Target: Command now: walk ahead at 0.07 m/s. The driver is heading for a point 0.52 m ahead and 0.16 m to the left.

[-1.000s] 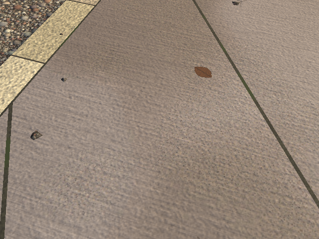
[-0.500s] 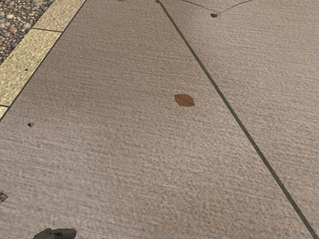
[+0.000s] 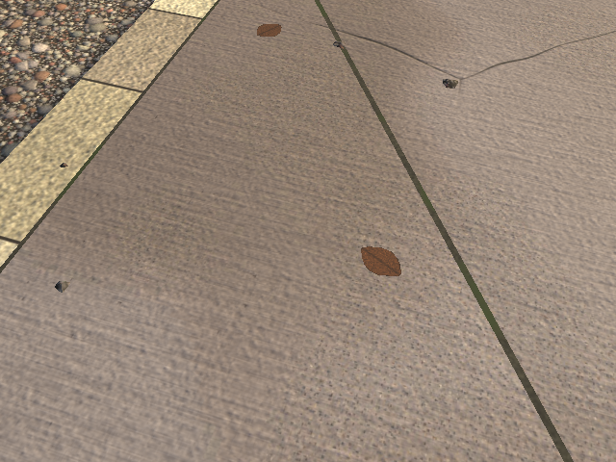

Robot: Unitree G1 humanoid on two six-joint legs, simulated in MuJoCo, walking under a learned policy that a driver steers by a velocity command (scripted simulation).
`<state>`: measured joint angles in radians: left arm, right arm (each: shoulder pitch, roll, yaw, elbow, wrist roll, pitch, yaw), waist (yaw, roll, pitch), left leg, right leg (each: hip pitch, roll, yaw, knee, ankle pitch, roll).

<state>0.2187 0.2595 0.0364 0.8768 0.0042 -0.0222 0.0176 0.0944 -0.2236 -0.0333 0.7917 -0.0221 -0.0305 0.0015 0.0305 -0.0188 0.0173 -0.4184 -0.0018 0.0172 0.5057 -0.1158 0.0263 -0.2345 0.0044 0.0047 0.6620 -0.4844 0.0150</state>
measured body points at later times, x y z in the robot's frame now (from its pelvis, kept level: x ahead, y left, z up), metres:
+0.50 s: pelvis +0.03 -0.01 -0.01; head +0.06 +0.00 +0.44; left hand +0.06 +0.28 -0.14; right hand +0.21 -0.27 -0.12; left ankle +0.08 +0.10 -0.72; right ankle -0.02 -0.13 -0.73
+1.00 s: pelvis +0.04 +0.01 +0.01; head +0.07 +0.03 +0.46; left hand +0.09 +0.33 -0.11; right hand +0.27 -0.21 -0.09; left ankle +0.07 +0.10 -0.73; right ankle +0.13 -0.13 -0.70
